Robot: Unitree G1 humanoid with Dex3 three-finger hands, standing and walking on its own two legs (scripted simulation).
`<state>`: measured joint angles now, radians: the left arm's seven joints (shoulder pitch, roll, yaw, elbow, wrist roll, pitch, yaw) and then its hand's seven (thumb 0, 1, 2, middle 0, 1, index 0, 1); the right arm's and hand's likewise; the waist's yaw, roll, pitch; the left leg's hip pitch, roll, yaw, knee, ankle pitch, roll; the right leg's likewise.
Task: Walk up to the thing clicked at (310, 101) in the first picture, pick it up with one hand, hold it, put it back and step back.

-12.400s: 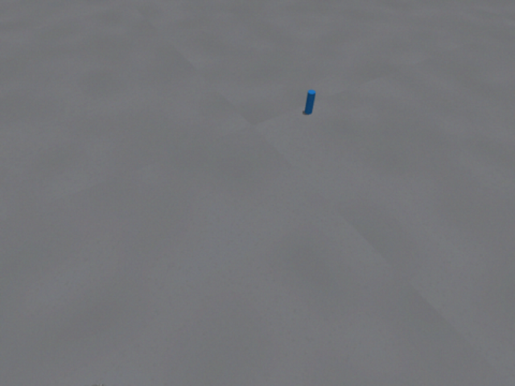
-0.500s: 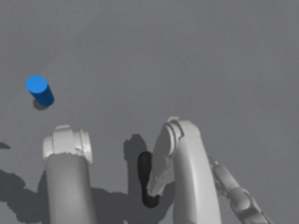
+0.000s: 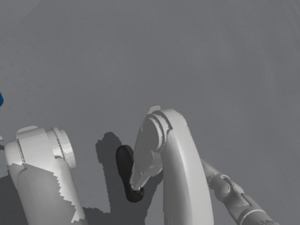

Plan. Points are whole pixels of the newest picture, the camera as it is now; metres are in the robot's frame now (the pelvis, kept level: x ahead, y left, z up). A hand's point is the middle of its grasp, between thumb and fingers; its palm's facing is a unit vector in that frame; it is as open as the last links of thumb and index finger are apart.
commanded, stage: close in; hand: left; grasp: from the side
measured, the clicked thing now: out of the picture +0.44 +0.28 -0.21
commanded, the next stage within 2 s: rest palm in 0.28 s
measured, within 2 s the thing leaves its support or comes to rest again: leaves its support in 1.50 s
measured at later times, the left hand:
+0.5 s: hand out of the picture +0.41 +0.26 -0.18, palm faces +0.23 -0.97 +0.00, open 16.8 cm
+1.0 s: hand out of the picture +0.43 +0.26 -0.18, palm faces +0.28 -0.96 -0.03, open 8.1 cm
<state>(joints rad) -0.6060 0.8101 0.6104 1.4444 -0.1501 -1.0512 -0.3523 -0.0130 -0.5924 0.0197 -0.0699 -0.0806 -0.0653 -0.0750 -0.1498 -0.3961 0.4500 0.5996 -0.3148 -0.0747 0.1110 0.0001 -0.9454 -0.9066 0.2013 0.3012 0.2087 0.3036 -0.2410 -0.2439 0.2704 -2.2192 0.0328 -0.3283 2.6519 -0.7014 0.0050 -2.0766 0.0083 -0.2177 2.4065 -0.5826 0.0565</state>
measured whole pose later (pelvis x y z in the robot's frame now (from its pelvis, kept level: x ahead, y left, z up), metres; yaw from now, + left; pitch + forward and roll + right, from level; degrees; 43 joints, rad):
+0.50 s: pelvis +0.00 +0.01 +0.00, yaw -2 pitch +11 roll -18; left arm -0.60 0.80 0.47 1.48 -0.09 -1.16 -0.10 -0.01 -0.41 0.12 -0.08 -0.08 -0.07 -0.08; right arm -0.18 -0.39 0.52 0.56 -0.37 -0.02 0.15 0.00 -0.92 -0.90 0.20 0.30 0.21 0.30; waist -0.25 -0.27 0.31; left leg -2.21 0.03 -0.37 2.68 -0.71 0.01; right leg -2.04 0.03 -0.25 2.39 -0.57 0.07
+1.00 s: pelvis +0.00 +0.01 +0.00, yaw -3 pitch +11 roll -19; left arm -0.63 0.85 0.46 1.50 -0.06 -1.17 0.00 0.00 0.35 0.64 -0.61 -0.60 -0.60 -0.60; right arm -0.20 -0.38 0.55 0.56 -0.38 0.00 0.15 0.00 -0.88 -0.89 0.20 0.30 0.21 0.30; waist -0.27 -0.29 0.33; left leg -2.21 0.04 -0.39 2.68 -0.72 0.01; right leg -2.04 0.04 -0.26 2.38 -0.57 0.08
